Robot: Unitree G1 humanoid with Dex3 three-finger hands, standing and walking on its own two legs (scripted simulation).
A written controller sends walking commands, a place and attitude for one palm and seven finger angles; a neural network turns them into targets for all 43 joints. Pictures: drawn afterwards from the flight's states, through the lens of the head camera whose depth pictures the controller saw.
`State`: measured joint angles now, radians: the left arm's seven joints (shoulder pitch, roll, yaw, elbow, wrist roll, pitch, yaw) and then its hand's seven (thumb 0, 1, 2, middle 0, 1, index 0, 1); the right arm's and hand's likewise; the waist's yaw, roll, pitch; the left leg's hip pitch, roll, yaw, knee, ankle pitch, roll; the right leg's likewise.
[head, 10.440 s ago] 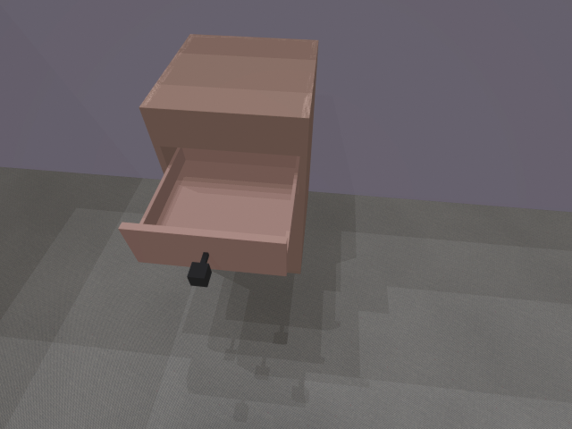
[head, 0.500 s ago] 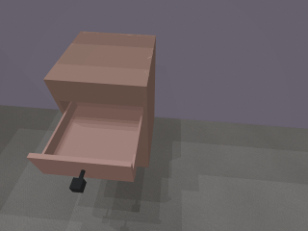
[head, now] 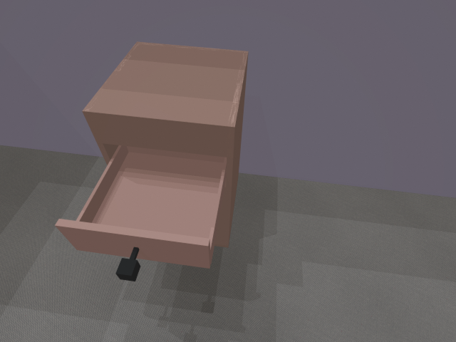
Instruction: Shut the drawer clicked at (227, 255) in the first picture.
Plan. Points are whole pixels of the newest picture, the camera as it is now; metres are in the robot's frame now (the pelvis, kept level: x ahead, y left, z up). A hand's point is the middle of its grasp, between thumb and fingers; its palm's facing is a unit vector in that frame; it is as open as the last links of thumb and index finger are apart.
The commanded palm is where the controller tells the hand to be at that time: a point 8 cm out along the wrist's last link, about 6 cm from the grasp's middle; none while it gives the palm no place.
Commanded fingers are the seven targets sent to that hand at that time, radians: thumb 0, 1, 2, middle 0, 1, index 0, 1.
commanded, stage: shuffle to correct the standing spot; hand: left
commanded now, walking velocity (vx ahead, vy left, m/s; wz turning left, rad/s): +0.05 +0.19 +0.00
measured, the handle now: (131, 262) +0.32 +0.28 -0.22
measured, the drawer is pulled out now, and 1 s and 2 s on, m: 0.29 0.29 0.29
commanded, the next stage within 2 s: come to a stop and stand still in 0.26 s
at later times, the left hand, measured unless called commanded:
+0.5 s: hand out of the picture +0.03 +0.25 -0.17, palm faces +0.02 -0.96 -0.28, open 7.4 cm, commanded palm none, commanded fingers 0.00 0.90 0.90 -0.20 -0.30 -0.20 -0.30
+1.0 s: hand out of the picture -0.02 +0.19 -0.17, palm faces -0.03 -0.98 -0.21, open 7.4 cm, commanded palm none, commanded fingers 0.00 0.90 0.90 -0.20 -0.30 -0.20 -0.30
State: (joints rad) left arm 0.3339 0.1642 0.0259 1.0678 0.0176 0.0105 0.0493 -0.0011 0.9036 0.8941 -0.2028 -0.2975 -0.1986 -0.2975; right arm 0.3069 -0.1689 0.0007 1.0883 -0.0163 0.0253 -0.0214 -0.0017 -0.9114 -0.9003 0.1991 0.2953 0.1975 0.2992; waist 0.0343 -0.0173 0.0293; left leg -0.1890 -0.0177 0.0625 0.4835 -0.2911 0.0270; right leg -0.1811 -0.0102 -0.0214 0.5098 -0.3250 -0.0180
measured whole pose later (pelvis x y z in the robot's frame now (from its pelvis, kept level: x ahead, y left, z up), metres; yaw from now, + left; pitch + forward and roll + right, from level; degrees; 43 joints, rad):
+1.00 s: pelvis -0.01 +0.02 +0.00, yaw -2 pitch -1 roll +0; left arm 0.32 0.14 -0.03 1.07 0.01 0.00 0.04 0.00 0.91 0.89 -0.20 -0.30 -0.20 -0.30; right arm 0.32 -0.17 0.03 1.04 -0.02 -0.01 -0.02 0.00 -0.91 -0.90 0.20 0.30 0.20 0.30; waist 0.00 0.03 0.03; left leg -0.19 -0.03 0.11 0.51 -0.29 0.06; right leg -0.20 -0.03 0.00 0.54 -0.32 0.02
